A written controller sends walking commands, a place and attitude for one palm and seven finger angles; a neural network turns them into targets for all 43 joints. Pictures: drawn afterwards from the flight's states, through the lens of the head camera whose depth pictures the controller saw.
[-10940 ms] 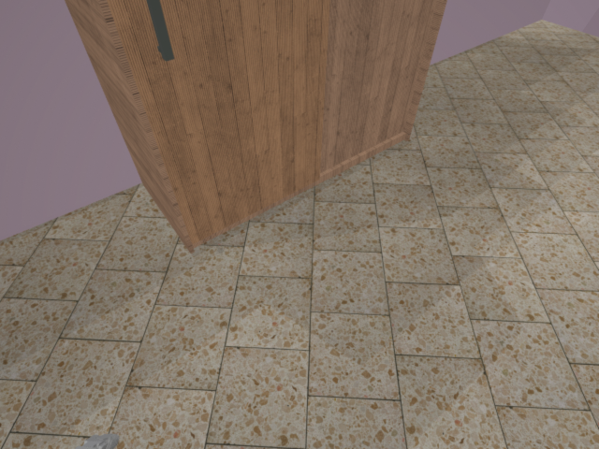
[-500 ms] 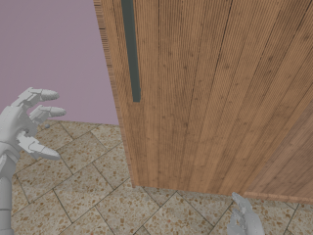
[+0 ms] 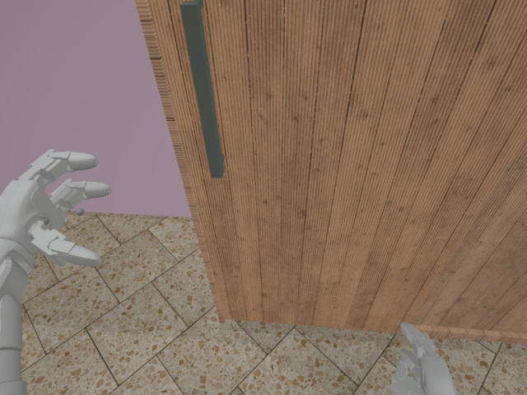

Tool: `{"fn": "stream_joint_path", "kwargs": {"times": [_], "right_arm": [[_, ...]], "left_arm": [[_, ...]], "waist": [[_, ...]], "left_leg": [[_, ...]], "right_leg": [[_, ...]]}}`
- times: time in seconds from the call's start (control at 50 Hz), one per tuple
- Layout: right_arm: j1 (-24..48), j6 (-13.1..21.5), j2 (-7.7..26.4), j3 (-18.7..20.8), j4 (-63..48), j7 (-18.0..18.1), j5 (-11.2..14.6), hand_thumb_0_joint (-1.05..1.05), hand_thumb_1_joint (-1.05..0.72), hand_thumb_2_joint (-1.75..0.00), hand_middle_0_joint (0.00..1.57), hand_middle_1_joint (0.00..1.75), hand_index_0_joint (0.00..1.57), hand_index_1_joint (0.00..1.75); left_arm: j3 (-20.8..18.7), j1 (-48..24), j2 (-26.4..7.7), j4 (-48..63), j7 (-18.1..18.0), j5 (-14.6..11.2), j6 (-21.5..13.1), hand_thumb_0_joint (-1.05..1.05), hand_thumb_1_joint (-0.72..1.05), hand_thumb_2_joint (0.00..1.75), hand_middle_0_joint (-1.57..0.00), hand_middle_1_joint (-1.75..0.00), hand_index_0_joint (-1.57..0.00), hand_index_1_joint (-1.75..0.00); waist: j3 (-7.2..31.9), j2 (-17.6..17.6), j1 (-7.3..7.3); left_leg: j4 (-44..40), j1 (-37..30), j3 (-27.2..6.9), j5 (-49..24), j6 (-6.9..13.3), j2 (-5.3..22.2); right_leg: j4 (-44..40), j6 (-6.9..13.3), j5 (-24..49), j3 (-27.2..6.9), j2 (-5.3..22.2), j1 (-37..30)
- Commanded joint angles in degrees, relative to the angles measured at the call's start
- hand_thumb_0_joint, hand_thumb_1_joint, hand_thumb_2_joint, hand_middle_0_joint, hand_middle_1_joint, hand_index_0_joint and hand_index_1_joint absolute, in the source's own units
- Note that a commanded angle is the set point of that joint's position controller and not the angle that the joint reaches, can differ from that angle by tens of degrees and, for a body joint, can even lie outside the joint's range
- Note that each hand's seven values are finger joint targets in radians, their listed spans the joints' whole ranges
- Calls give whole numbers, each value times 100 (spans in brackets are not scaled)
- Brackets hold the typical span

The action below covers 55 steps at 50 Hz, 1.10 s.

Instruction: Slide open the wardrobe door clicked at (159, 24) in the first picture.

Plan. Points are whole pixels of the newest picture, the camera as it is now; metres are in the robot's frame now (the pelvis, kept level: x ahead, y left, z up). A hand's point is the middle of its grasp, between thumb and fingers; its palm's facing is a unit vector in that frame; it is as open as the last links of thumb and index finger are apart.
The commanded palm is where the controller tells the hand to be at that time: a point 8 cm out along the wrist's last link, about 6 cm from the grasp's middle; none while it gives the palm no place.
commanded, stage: raise the hand with hooked fingers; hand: left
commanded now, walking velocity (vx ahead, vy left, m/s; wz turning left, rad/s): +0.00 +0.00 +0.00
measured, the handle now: (209, 99) +0.55 +0.17 +0.21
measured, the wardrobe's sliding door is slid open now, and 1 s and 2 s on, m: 0.00 0.00 0.00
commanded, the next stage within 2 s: move the hooked fingers beside the handle in 0.02 s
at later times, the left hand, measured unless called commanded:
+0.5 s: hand (110, 190) +0.32 +0.26 +0.19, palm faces +0.03 -1.00 -0.04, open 14.0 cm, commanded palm +0.29 +0.31 +0.19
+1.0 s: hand (136, 168) +0.38 +0.24 +0.18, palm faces +0.04 -1.00 -0.01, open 14.0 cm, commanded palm +0.36 +0.29 +0.18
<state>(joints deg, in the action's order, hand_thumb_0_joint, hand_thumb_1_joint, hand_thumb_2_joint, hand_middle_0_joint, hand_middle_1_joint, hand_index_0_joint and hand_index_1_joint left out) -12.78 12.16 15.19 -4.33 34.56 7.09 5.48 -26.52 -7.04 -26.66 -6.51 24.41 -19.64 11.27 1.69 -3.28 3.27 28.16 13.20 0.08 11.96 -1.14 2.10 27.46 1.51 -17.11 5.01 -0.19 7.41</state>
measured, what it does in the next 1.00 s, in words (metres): stands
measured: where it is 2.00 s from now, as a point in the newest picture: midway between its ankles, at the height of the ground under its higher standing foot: outside the picture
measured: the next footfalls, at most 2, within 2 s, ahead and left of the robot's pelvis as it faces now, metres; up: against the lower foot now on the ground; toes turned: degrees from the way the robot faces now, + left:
none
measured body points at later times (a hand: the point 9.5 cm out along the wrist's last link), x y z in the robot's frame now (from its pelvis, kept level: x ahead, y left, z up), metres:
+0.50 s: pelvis +0.00 +0.01 +0.00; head -0.02 -0.01 +0.45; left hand +0.31 +0.31 +0.19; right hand +0.18 -0.22 -0.07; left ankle +0.04 +0.13 -0.74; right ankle -0.02 -0.10 -0.74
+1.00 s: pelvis +0.00 +0.01 +0.00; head -0.01 +0.00 +0.45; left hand +0.37 +0.30 +0.19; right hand +0.16 -0.23 -0.08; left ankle +0.04 +0.13 -0.74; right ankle -0.02 -0.10 -0.74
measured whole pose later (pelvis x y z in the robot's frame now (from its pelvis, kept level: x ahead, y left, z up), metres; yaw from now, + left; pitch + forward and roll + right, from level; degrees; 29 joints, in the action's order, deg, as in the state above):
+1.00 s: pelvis +0.00 +0.01 +0.00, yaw -1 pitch +0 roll +0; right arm -14.0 7.8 14.6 -4.0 36.1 7.0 5.2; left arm -19.6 -26.7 -24.7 -25.6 17.2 -14.0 9.4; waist 2.2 -1.9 0.2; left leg 28.2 16.0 1.1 12.1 -0.3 1.5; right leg 27.6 0.7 -16.8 3.9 0.5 10.6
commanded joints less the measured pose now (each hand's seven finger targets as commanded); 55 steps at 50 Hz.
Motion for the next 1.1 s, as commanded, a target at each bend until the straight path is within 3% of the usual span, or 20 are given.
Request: {"fn": "stream_joint_path", "kwargs": {"times": [0.0,0.12,0.14,0.18,0.22,0.24,0.32,0.36,0.46,0.52,0.54,0.58,0.72,0.78,0.86,0.9,0.94,1.0,1.04,1.08], "right_arm": [[830,324,615,253,-954,17,-13,0,-90,-90,20,30,20,30],[854,310,612,265,-985,4,-12,0,-90,-90,20,30,20,30],[821,296,619,265,-950,0,-19,0,-90,-90,20,30,20,30],[788,271,642,261,-876,38,5,0,-90,-90,20,30,20,30],[807,290,625,243,-887,78,16,0,-90,-90,20,30,20,30],[817,307,607,249,-887,88,13,0,-90,-90,20,30,20,30],[786,327,601,251,-876,93,-19,0,-90,-90,20,30,20,30],[745,285,626,257,-837,73,-33,0,-90,-90,20,30,20,30],[771,200,610,266,-903,10,-31,0,-90,-90,20,30,20,30],[727,140,625,285,-908,-16,-36,0,-90,-90,20,30,20,30],[718,137,611,289,-933,-34,-38,0,-90,-90,20,30,20,30],[677,108,620,302,-900,-19,-34,0,-90,-90,20,30,20,30],[556,9,676,321,-784,45,-31,0,-90,-90,20,30,20,30],[520,-6,679,343,-739,48,-49,0,-90,-90,20,30,20,30],[467,-61,697,353,-685,34,-57,0,-90,-90,20,30,20,30],[418,-116,710,341,-659,27,-57,0,-90,-90,20,30,20,30],[336,-158,721,366,-638,19,-60,0,-90,-90,20,30,20,30],[313,-186,714,365,-621,20,-54,0,-90,-90,20,30,20,30],[208,-203,743,402,-602,11,-74,0,-90,-90,20,30,20,30],[141,-228,761,403,-550,12,-68,0,-90,-90,20,30,20,30]], "left_arm": [[-525,-1677,-1602,1073,11,-160,-303,0,-50,30,-30,-120,-30,-120],[-613,-1734,-1681,1090,17,-194,-328,0,-50,30,-30,-120,-30,-120],[-675,-1697,-1752,979,1,-210,-329,0,-50,30,-30,-120,-30,-120],[-479,-2206,-1684,694,7,-148,-336,0,-50,30,-30,-120,-30,-120],[-152,-2703,-1489,716,-13,-77,-398,0,-50,30,-30,-120,-30,-120],[-49,-2845,-1423,799,-54,-70,-456,0,-50,30,-30,-120,-30,-120],[-23,-2894,-1386,803,-156,28,-559,0,-50,30,-30,-120,-30,-120],[-246,-2695,-1579,441,-221,35,-504,0,-50,30,-30,-120,-30,-120],[-212,-2866,-1508,400,-381,123,-383,0,-50,30,-30,-120,-30,-120],[-244,-2916,-1497,378,-423,162,-404,0,-50,30,-30,-120,-30,-120],[-212,-2818,-1443,376,-432,132,-422,0,-50,30,-30,-120,-30,-120],[-121,-3022,-1372,316,-443,168,-423,0,-50,30,-30,-120,-30,-120],[226,-3751,-1213,68,-567,309,-444,0,-50,30,-30,-120,-30,-120],[222,-3935,-1234,34,-657,330,-534,0,-50,30,-30,-120,-30,-120],[225,-4009,-1244,-401,-742,388,-562,0,-50,30,-30,-120,-30,-120],[182,-4172,-1351,-674,-764,441,-544,0,-50,30,-30,-120,-30,-120],[223,-4297,-1359,-843,-791,472,-588,0,-50,30,-30,-120,-30,-120],[431,-4891,-1250,-955,-801,543,-670,0,-50,30,-30,-120,-30,-120],[314,-4824,-1382,-1061,-819,551,-797,0,-50,30,-30,-120,-30,-120],[351,-5038,-1363,-1324,-794,546,-835,0,-50,30,-30,-120,-30,-120]], "waist": [[792,-69,-17],[880,-7,-8],[851,148,3],[685,96,-137],[683,-281,-204],[717,-183,-213],[1085,-230,-149],[1029,86,-93],[1149,-94,-50],[1221,-73,-64],[1216,125,-47],[1192,-59,-106],[1063,-196,-275],[1311,-88,-282],[1268,102,-273],[1202,4,-277],[1249,209,-303],[1273,-201,-414],[1501,44,-379],[1453,63,-438]], "left_leg": [[-214,-779,-73,-606,312,-309],[-178,-795,-76,-647,319,-315],[-141,-728,-77,-657,315,-298],[-161,-678,-86,-482,314,-300],[-195,-767,-118,-307,301,-317],[-165,-815,-133,-343,316,-299],[-202,-989,-167,-580,316,-300],[-205,-799,-152,-573,313,-285],[-227,-793,-103,-747,301,-279],[-230,-842,-73,-912,292,-263],[-200,-823,-68,-962,310,-250],[-208,-868,-65,-956,304,-250],[-261,-906,-139,-707,292,-220],[-227,-989,-126,-813,307,-225],[-232,-874,-117,-801,314,-208],[-257,-774,-109,-743,301,-218],[-209,-730,-91,-811,325,-200],[-177,-815,-78,-764,313,-215],[-125,-846,-95,-897,336,-192],[-118,-780,-88,-888,333,-202]], "right_leg": [[-552,-163,1318,-300,-20,539],[-515,-170,1381,-311,-17,541],[-532,-179,1388,-343,-8,493],[-559,-193,1178,-334,-21,712],[-578,-148,883,-311,-29,835],[-584,-135,894,-326,-28,825],[-473,-90,1169,-245,-39,670],[-482,-111,1219,-254,-25,603],[-426,-85,1391,-243,-6,501],[-374,-73,1569,-209,-33,459],[-386,-80,1616,-203,-42,446],[-373,-77,1627,-218,-44,530],[-441,-40,1209,-198,-61,786],[-433,-43,1330,-215,-51,671],[-437,-47,1349,-223,-46,653],[-443,-44,1307,-235,-37,672],[-435,-50,1372,-232,-38,627],[-429,-44,1348,-268,-38,789],[-391,-35,1439,-259,-55,659],[-370,-50,1534,-273,-43,710]]}}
